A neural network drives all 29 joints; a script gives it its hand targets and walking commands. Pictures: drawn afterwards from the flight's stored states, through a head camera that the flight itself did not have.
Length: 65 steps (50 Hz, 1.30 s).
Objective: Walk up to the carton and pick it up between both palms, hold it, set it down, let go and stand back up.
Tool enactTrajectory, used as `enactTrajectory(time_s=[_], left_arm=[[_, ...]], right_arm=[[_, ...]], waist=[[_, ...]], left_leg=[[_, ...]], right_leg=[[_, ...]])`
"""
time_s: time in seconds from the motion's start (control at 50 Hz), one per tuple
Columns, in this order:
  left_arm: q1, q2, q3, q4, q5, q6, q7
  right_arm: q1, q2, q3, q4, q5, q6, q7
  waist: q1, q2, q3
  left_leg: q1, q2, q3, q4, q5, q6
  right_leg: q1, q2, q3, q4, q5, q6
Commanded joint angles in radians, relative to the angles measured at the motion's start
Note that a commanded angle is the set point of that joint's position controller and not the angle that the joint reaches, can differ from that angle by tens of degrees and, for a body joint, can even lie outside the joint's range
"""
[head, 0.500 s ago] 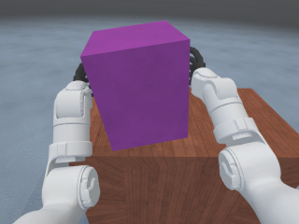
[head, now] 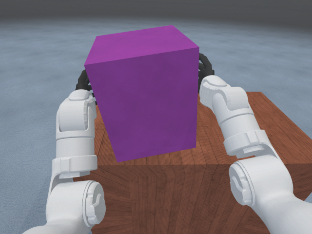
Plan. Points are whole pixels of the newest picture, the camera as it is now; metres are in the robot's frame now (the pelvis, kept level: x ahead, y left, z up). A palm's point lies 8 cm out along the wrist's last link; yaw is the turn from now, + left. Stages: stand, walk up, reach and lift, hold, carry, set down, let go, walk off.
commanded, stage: hold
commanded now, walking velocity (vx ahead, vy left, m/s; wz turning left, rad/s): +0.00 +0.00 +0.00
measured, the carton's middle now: (145, 91) +0.39 +0.00 +0.25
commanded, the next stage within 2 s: none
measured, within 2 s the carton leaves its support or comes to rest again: neither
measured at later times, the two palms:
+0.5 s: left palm (84, 95) +0.36 +0.15 +0.26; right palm (207, 81) +0.36 -0.14 +0.29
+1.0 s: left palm (84, 96) +0.37 +0.15 +0.26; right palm (206, 82) +0.36 -0.14 +0.28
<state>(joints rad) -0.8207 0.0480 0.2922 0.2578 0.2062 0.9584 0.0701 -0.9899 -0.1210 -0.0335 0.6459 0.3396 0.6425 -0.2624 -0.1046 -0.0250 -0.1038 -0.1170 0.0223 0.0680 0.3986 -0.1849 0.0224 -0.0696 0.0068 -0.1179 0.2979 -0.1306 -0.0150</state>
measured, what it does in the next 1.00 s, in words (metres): stands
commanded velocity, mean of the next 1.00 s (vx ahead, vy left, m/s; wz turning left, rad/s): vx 0.00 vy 0.00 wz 0.00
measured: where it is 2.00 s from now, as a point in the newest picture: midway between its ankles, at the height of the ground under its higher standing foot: outside the picture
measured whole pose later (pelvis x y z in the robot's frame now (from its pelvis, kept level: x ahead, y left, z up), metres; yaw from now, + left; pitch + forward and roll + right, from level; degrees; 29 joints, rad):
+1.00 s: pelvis -0.01 +0.00 +0.00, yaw +0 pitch -5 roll -1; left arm -0.86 0.06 0.30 0.33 0.21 0.93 0.06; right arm -1.02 -0.11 -0.05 0.70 0.32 0.62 -0.26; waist -0.10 -0.03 -0.11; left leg -0.13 0.02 0.06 0.39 -0.17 0.02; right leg -0.09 0.01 -0.12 0.30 -0.12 -0.02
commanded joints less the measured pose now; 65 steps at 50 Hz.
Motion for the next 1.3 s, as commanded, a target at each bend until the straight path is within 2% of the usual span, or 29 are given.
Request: enactTrajectory(time_s=[0.0,0.26,0.32,0.4,0.48,0.64,0.72,0.82,0.88,0.94,0.98,1.1,1.14,1.28], left_arm=[[-1.032,-0.553,-0.423,-0.278,-0.22,-0.135,-0.165],[-1.061,-0.563,-0.406,-0.23,-0.204,-0.145,-0.168],[-1.066,-0.564,-0.405,-0.214,-0.209,-0.148,-0.163],[-1.065,-0.56,-0.391,-0.192,-0.197,-0.153,-0.168],[-1.082,-0.565,-0.396,-0.205,-0.206,-0.16,-0.167],[-1.067,-0.563,-0.385,-0.176,-0.198,-0.162,-0.17],[-1.077,-0.564,-0.392,-0.19,-0.201,-0.166,-0.17],[-1.078,-0.556,-0.39,-0.199,-0.203,-0.168,-0.166],[-1.068,-0.557,-0.387,-0.178,-0.199,-0.162,-0.172],[-1.081,-0.567,-0.395,-0.202,-0.21,-0.169,-0.169],[-1.082,-0.569,-0.405,-0.214,-0.214,-0.169,-0.166],[-1.065,-0.567,-0.402,-0.206,-0.21,-0.165,-0.169],[-1.062,-0.572,-0.409,-0.209,-0.21,-0.162,-0.168],[-1.046,-0.559,-0.399,-0.212,-0.203,-0.16,-0.169]], right_arm=[[-0.835,0.647,0.256,-0.329,0.152,-0.036,0.15],[-0.859,0.658,0.233,-0.283,0.129,-0.046,0.158],[-0.884,0.656,0.238,-0.298,0.131,-0.05,0.16],[-0.866,0.655,0.216,-0.245,0.118,-0.052,0.162],[-0.885,0.664,0.225,-0.273,0.126,-0.056,0.161],[-0.896,0.665,0.227,-0.27,0.13,-0.061,0.157],[-0.88,0.665,0.225,-0.253,0.133,-0.062,0.157],[-0.876,0.668,0.229,-0.261,0.135,-0.058,0.152],[-0.871,0.667,0.226,-0.246,0.135,-0.059,0.149],[-0.89,0.682,0.233,-0.285,0.14,-0.062,0.15],[-0.888,0.674,0.238,-0.295,0.146,-0.061,0.148],[-0.871,0.665,0.233,-0.282,0.137,-0.057,0.151],[-0.866,0.654,0.228,-0.282,0.133,-0.056,0.152],[-0.852,0.65,0.235,-0.273,0.135,-0.057,0.158]], waist=[[-0.013,0.08,-0.474],[-0.011,0.089,-0.459],[-0.004,0.081,-0.48],[-0.011,0.08,-0.454],[-0.008,0.082,-0.497],[0.0,0.072,-0.475],[-0.011,0.079,-0.476],[-0.009,0.08,-0.48],[-0.011,0.082,-0.455],[-0.005,0.076,-0.494],[-0.008,0.091,-0.502],[-0.013,0.086,-0.477],[-0.019,0.105,-0.48],[-0.011,0.087,-0.464]], left_leg=[[0.093,-0.042,-0.097,-0.05,0.238,-0.069],[0.069,-0.043,-0.091,-0.064,0.152,-0.062],[0.075,-0.042,-0.095,-0.06,0.176,-0.06],[0.068,-0.038,-0.09,-0.067,0.137,-0.057],[0.08,-0.043,-0.089,-0.057,0.182,-0.057],[0.063,-0.046,-0.091,-0.063,0.165,-0.052],[0.074,-0.044,-0.089,-0.057,0.177,-0.058],[0.076,-0.046,-0.092,-0.057,0.194,-0.057],[0.063,-0.047,-0.087,-0.063,0.164,-0.055],[0.064,-0.049,-0.09,-0.055,0.181,-0.05],[0.074,-0.048,-0.092,-0.05,0.214,-0.059],[0.079,-0.043,-0.094,-0.057,0.184,-0.061],[0.077,-0.039,-0.095,-0.06,0.196,-0.069],[0.08,-0.04,-0.097,-0.062,0.191,-0.067]], right_leg=[[0.146,0.056,0.105,0.003,0.227,0.062],[0.128,0.052,0.101,-0.001,0.141,0.059],[0.132,0.052,0.104,0.001,0.161,0.057],[0.12,0.051,0.102,-0.005,0.124,0.057],[0.133,0.051,0.102,0.004,0.167,0.062],[0.14,0.048,0.106,-0.004,0.162,0.062],[0.136,0.051,0.107,0.001,0.165,0.063],[0.144,0.049,0.107,-0.002,0.193,0.065],[0.14,0.047,0.107,-0.003,0.164,0.066],[0.149,0.048,0.108,-0.001,0.18,0.067],[0.156,0.051,0.104,0.005,0.209,0.063],[0.142,0.053,0.103,0.0,0.176,0.062],[0.142,0.056,0.101,-0.001,0.181,0.057],[0.144,0.056,0.099,-0.002,0.177,0.06]])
